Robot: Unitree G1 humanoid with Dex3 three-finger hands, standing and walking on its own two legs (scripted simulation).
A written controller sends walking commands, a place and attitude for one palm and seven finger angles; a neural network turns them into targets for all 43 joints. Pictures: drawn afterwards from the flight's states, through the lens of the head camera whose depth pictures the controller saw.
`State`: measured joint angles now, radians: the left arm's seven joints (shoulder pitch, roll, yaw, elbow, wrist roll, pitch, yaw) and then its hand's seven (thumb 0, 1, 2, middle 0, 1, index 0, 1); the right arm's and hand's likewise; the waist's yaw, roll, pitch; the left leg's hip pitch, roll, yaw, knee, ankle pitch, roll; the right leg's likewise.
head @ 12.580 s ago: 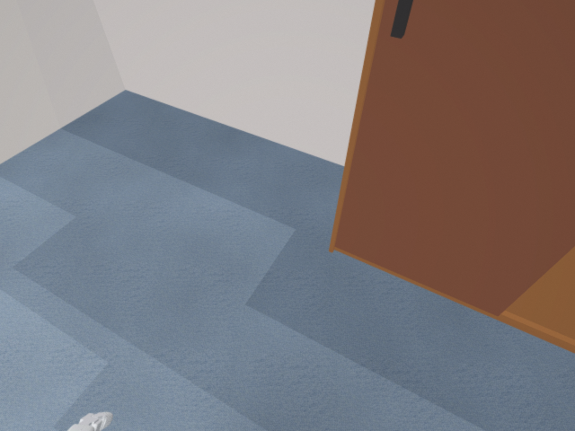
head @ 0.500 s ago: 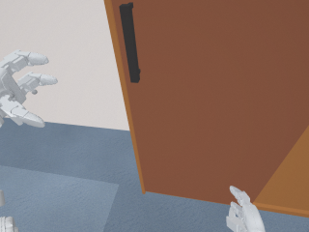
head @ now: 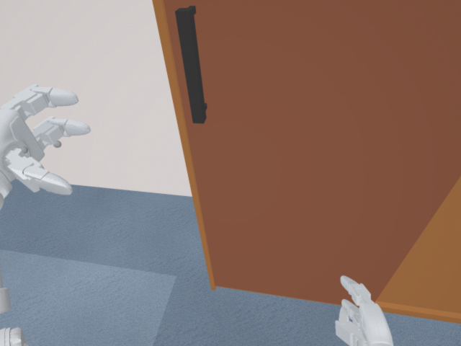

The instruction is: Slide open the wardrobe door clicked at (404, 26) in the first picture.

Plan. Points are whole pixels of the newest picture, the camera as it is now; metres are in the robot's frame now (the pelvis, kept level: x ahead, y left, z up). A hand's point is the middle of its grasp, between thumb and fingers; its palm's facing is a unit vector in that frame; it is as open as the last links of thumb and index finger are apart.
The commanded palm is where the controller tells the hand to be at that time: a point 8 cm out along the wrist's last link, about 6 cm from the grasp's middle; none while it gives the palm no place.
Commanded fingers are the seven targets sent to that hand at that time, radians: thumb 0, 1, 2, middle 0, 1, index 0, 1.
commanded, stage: move the hooked fingers beside the handle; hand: left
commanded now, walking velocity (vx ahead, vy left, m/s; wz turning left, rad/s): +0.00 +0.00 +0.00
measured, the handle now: (195, 68) +0.54 +0.14 +0.27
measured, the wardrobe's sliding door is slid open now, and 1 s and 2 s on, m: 0.00 0.00 0.00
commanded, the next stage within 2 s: none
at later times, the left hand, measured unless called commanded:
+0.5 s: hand (87, 126) +0.33 +0.26 +0.26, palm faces +0.03 -1.00 -0.08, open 14.0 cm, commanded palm +0.30 +0.30 +0.27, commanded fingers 0.00 -0.50 0.30 -0.30 -1.20 -0.30 -1.20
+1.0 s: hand (128, 106) +0.40 +0.23 +0.26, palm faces -0.01 -1.00 -0.04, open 14.0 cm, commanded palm +0.38 +0.28 +0.26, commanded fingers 0.00 -0.50 0.30 -0.30 -1.20 -0.30 -1.20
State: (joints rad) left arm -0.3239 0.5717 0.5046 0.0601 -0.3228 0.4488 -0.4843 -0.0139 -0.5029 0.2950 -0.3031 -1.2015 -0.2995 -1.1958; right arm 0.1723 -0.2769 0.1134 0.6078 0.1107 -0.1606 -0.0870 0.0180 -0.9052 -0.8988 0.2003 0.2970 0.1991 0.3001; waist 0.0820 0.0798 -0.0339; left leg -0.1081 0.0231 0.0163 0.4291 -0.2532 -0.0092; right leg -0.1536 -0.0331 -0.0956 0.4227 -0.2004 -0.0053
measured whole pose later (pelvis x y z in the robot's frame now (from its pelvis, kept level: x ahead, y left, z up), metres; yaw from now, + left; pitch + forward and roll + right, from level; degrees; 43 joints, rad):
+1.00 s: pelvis +0.01 +0.01 +0.00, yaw -1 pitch +0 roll +0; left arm -0.71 0.50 0.34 0.47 -0.21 0.37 -0.33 -0.01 -0.50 0.30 -0.30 -1.20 -0.30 -1.20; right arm 0.21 -0.27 0.09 0.63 0.10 -0.11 -0.11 0.02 -0.91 -0.90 0.20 0.30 0.20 0.30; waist 0.02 0.06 -0.04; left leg -0.16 0.01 0.04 0.41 -0.25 0.00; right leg -0.21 -0.04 -0.07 0.40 -0.18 0.01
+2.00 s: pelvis +0.03 +0.02 +0.00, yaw -3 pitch +3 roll -1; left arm -0.90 0.53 0.37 0.82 -0.14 0.18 -0.29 -0.01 -0.50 0.30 -0.30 -1.20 -0.30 -1.20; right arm 0.36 -0.28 0.04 0.67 0.08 -0.07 -0.10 0.01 -0.91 -0.90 0.20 0.30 0.20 0.30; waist -0.04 0.04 -0.05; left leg -0.19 0.02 0.07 0.41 -0.27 0.01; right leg -0.25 -0.03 -0.04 0.38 -0.18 0.02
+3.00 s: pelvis +0.02 +0.02 +0.00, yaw -3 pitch +4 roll -1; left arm -0.98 0.46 0.31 0.89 -0.14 0.19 -0.23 -0.01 -0.50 0.30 -0.30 -1.20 -0.30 -1.20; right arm 0.29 -0.27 0.05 0.67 0.07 -0.10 -0.10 0.01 -0.91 -0.90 0.20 0.30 0.20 0.30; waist -0.04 0.04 -0.06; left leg -0.22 0.02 0.06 0.43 -0.27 0.01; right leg -0.27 -0.03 -0.05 0.40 -0.18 0.02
